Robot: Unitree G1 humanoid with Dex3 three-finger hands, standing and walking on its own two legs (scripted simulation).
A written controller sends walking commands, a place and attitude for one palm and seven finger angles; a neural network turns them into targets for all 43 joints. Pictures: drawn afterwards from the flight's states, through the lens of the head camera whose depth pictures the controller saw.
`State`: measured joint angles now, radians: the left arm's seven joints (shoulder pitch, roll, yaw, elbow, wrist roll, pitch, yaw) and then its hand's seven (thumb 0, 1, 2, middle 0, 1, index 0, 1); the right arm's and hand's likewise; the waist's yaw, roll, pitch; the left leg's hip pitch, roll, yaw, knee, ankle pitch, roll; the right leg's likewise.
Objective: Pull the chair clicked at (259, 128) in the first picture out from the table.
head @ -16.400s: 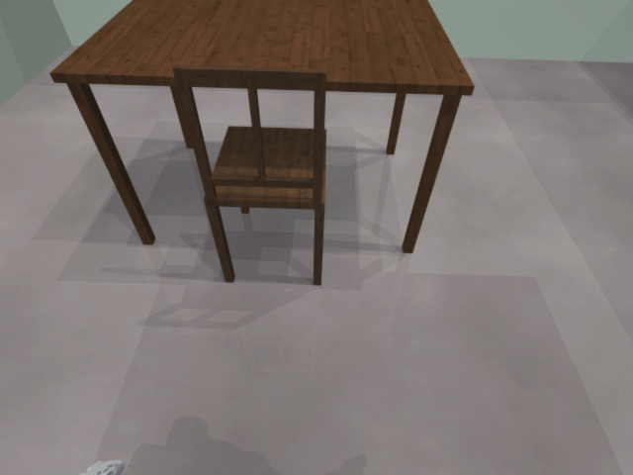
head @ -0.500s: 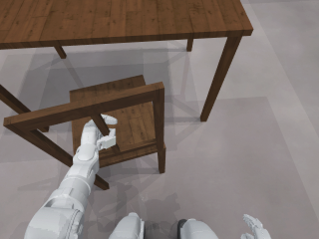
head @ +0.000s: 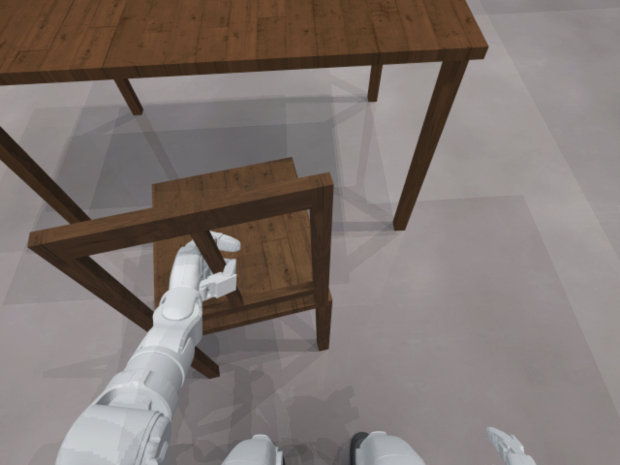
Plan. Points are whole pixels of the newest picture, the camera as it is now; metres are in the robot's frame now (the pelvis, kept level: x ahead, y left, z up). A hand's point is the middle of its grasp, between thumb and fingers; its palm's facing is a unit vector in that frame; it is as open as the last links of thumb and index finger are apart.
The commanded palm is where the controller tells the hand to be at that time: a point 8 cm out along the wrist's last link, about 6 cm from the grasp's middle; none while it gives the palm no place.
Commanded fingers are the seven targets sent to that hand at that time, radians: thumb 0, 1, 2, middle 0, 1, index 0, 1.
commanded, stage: step backward, pulling the chair out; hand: left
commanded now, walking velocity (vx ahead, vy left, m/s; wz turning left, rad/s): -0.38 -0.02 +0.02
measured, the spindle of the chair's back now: (221, 271) +0.40 +0.14 -0.09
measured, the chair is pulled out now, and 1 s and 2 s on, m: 0.27 0.46 0.58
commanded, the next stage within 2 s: stop walking, hand still on the chair in 1.28 s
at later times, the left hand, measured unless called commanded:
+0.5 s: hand (230, 335) +0.28 +0.11 -0.05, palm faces -0.01 -0.98 -0.18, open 5.2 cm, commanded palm +0.27 +0.16 -0.06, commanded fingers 0.00 0.90 0.90 -0.50 -1.45 -0.50 -1.45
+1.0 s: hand (222, 411) +0.19 +0.11 -0.05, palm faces -0.05 -0.98 -0.18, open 5.2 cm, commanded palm +0.18 +0.16 -0.05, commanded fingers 0.00 0.90 0.90 -0.50 -1.45 -0.50 -1.45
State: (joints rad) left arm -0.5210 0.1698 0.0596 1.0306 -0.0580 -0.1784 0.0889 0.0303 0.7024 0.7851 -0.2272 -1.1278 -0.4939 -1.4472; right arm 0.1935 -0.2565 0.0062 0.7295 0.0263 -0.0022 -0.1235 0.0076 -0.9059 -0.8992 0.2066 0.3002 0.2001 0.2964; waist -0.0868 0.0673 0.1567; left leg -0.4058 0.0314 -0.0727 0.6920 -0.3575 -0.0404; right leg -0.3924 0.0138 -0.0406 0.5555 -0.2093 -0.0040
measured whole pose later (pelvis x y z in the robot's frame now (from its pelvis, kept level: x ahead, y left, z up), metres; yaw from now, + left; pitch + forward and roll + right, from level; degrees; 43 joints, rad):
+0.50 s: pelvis -0.09 +0.00 +0.00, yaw +2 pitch +3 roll +0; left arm -0.54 0.14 0.05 1.03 -0.06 -0.15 0.10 0.03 0.70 0.78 -0.22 -1.13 -0.49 -1.45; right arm 0.20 -0.29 0.00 0.76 0.03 0.00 -0.13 0.01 -0.91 -0.90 0.21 0.30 0.20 0.30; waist -0.10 0.05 0.16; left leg -0.35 0.03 -0.06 0.67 -0.38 -0.05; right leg -0.41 -0.03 -0.05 0.54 -0.18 0.00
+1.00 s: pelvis -0.18 +0.01 +0.00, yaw +3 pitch +3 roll -1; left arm -0.56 0.13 0.00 1.03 -0.05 -0.14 0.09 0.03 0.70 0.79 -0.20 -1.15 -0.49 -1.45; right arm 0.20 -0.28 0.00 0.75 0.02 0.00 -0.13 0.01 -0.91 -0.90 0.21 0.30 0.20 0.30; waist -0.09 0.05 0.16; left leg -0.32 0.04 -0.04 0.57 -0.28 -0.04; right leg -0.43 -0.03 -0.06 0.53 -0.14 0.01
